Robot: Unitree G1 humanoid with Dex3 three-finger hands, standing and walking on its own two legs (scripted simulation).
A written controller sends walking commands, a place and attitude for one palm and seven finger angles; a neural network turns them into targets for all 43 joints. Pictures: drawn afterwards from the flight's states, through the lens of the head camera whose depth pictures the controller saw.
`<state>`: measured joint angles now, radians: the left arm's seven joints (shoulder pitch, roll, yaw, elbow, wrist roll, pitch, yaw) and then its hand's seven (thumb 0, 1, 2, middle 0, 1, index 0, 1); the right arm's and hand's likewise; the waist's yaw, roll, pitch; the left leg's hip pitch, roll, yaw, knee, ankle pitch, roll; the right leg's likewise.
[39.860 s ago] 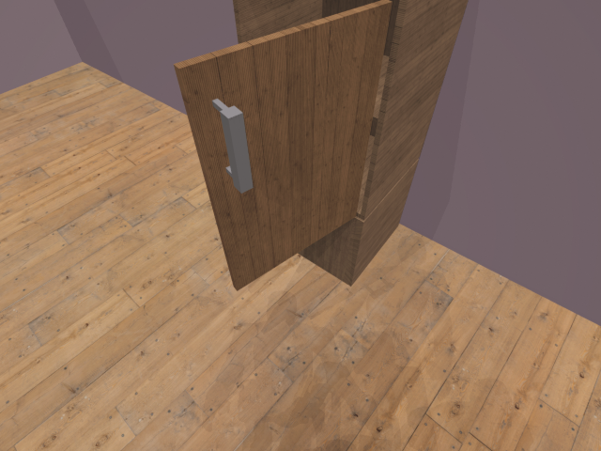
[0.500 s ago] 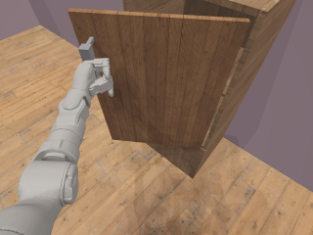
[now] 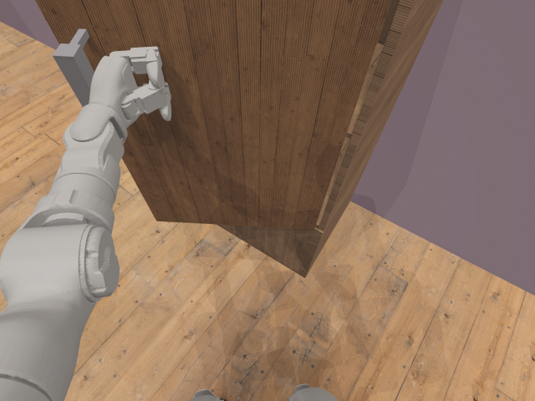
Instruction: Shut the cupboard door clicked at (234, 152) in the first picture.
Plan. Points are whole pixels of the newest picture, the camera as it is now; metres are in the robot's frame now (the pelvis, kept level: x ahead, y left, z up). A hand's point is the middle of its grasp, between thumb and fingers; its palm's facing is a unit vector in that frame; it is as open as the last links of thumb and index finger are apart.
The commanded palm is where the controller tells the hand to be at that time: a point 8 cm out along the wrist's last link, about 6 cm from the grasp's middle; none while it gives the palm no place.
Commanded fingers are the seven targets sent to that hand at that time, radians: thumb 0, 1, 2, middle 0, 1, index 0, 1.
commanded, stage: push the door shut along its arc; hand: left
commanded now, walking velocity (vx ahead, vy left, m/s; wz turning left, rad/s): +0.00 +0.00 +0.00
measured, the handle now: (98, 89) +0.55 +0.18 +0.14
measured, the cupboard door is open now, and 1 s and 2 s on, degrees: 30 18 18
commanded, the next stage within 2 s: pull the fist back off the door in 0.48 s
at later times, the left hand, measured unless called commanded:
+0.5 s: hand (173, 78) +0.55 +0.07 +0.16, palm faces -0.34 -0.94 -0.01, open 3.3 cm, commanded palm +0.57 +0.10 +0.15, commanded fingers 0.00 0.90 0.90 -1.30 -1.50 -1.30 -1.50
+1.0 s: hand (202, 75) +0.56 +0.03 +0.15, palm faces +0.10 -0.99 +0.01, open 3.1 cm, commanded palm +0.51 +0.09 +0.15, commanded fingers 0.00 0.90 0.90 -1.30 -1.50 -1.30 -1.50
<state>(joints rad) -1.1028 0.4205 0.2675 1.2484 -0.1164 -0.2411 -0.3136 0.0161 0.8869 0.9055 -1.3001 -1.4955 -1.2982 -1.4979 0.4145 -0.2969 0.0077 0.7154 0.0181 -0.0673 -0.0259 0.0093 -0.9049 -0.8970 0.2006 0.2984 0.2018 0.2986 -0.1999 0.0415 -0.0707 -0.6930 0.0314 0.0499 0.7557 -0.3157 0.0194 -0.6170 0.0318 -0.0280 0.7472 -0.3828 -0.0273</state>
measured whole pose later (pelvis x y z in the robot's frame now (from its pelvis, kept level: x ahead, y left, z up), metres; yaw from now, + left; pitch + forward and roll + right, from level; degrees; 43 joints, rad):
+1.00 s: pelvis +0.02 -0.01 +0.00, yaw +0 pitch +18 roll -1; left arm -1.16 0.23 0.34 1.25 0.02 -0.24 0.24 0.02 0.90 0.91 -1.30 -1.50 -1.30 -1.50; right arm 0.50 -0.23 -0.01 0.72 -0.06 -0.03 0.08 0.01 -0.91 -0.90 0.20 0.30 0.20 0.30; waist -0.21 0.07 -0.12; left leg -0.73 0.05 0.05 0.76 -0.34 0.00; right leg -0.66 0.05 -0.03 0.75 -0.40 -0.04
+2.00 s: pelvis +0.01 -0.01 +0.02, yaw +0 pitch +3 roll +0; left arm -0.37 0.14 0.13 0.40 -0.14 -0.07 0.07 0.02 0.90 0.90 -1.30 -1.50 -1.30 -1.50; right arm 0.32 -0.26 -0.02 0.69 0.05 -0.03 -0.03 0.02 -0.91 -0.90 0.20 0.30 0.20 0.30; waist -0.03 0.05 -0.07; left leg -0.35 0.03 0.05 0.58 -0.28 0.00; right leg -0.28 0.04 -0.02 0.57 -0.35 -0.04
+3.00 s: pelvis +0.02 +0.01 +0.03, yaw +2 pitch -3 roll +0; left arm 0.46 0.32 0.34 -0.35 -0.07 -0.09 0.12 0.02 0.89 0.90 -0.24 -0.34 -0.24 -0.34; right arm 0.19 -0.25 0.01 0.64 0.02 -0.06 -0.08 0.02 -0.91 -0.90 0.20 0.30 0.20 0.30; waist 0.07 0.07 -0.01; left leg -0.15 -0.01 0.04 0.43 -0.23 0.03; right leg -0.06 0.01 -0.03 0.39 -0.29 -0.01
